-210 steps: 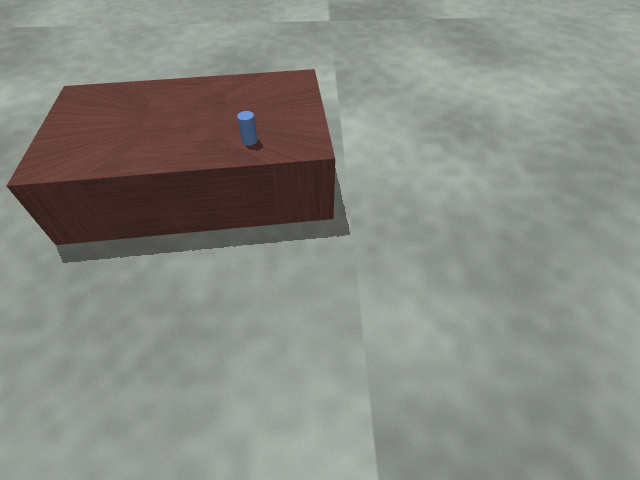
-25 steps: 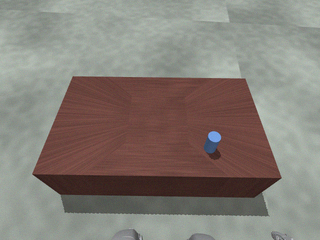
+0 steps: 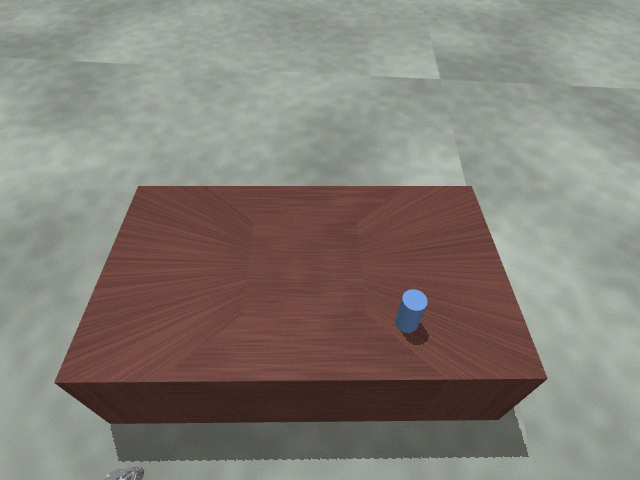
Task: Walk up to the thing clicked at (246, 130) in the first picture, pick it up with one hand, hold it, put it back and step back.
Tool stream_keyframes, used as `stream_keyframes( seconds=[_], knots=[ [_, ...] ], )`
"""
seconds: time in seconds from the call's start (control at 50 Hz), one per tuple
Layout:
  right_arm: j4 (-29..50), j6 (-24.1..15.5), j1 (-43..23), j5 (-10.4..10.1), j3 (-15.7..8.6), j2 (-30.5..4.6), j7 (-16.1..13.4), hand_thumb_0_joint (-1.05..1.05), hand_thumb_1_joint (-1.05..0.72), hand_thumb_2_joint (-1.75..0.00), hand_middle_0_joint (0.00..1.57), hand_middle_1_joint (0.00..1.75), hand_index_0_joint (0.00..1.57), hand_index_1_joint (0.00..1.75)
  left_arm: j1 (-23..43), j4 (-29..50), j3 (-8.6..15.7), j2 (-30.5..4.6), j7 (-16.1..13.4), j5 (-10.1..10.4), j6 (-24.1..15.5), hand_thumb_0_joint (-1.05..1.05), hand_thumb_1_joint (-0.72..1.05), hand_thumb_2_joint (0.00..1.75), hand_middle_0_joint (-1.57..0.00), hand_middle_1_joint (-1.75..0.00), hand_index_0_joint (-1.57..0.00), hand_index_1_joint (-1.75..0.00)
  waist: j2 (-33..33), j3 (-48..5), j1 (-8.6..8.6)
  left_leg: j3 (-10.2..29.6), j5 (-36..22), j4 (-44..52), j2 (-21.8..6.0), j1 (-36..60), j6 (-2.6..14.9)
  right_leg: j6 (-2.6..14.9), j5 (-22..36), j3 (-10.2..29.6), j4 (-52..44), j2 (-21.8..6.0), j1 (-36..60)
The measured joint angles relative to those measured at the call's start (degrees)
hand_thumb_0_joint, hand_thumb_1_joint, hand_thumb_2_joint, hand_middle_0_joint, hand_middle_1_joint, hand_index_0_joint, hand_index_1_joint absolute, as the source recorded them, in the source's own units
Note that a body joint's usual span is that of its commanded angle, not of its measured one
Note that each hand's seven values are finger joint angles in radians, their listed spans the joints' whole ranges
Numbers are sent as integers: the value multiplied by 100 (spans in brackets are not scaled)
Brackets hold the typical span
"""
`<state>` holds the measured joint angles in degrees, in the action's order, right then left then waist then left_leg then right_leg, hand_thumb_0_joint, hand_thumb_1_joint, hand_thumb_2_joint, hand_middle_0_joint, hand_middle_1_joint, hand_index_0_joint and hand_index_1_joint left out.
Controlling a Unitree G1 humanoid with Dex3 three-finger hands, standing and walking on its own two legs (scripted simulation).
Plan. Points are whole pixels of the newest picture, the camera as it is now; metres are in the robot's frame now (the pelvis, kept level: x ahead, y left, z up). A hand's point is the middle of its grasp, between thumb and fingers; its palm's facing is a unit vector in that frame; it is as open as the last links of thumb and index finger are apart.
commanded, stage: walk up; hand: right
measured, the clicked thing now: (410, 311) +0.56 -0.21 -0.39
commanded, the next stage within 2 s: stand in 1.10 s
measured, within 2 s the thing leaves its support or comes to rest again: neither
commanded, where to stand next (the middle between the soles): +0.08 -0.01 m, yaw +1 degrees
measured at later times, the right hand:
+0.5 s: hand out of the picture +0.11 -0.24 -0.15, palm faces -0.02 +0.94 -0.33, open 7.4 cm
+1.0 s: hand out of the picture +0.10 -0.25 -0.15, palm faces +0.00 +0.94 -0.35, open 7.4 cm
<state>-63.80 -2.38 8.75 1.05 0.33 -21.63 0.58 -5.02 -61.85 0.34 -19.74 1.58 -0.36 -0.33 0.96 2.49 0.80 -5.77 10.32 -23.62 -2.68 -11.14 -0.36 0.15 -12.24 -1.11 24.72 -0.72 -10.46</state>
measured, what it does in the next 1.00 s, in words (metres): stands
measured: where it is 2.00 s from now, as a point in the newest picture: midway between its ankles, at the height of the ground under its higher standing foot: outside the picture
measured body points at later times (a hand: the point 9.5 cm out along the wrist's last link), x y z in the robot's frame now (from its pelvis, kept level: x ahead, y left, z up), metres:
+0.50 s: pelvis +0.02 +0.00 +0.01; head +0.02 +0.00 +0.46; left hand +0.09 +0.30 -0.13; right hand +0.11 -0.29 -0.13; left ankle +0.03 +0.12 -0.74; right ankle +0.01 -0.12 -0.74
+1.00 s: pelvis +0.03 +0.00 +0.01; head +0.03 +0.00 +0.46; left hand +0.11 +0.30 -0.13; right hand +0.10 -0.30 -0.13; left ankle +0.03 +0.12 -0.74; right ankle +0.01 -0.12 -0.74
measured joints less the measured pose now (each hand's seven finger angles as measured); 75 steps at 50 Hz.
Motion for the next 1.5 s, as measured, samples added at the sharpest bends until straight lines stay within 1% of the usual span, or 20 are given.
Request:
stream_keyframes(
  seconds=[0.24,0.5,1.1,1.26,1.5],
  knots=[
    [-129,21,-283,-6,-30,91,-38,1,-91,-89,20,30,20,30,47,-371,28,-22,-35,4,53,1,90,90,-20,-30,-21,-30,-54,-19,-33,-4,-43,275,3,228,-1,-26,101,-4,-382,13,278],
    [-181,53,-464,-7,-54,194,-31,1,-91,-89,20,30,21,30,10,-492,47,17,-61,-20,39,1,90,90,-20,-30,-21,-30,-117,-51,-104,-17,-100,507,39,397,4,-52,154,3,-602,-9,440],
    [-211,106,-326,2,-104,195,-47,1,-91,-89,20,30,20,30,15,-393,86,41,-94,-55,42,1,90,90,-20,-30,-21,-30,-83,-44,-13,-43,-50,586,21,511,-16,-43,126,29,-702,14,551],
    [-216,176,-398,-23,-65,205,-30,1,-91,-89,20,30,20,30,55,-348,12,24,-142,-19,-43,1,90,90,-20,-30,-21,-30,-106,-9,0,-10,-115,676,36,575,-27,-42,160,-6,-759,3,615],
    [-236,186,-394,-13,-32,198,9,1,-91,-89,20,30,20,30,-8,-356,-36,4,-142,-16,-46,1,90,90,-20,-30,-21,-30,-129,-4,-20,26,-201,743,40,554,-33,-27,212,-42,-792,4,592]
  ],
)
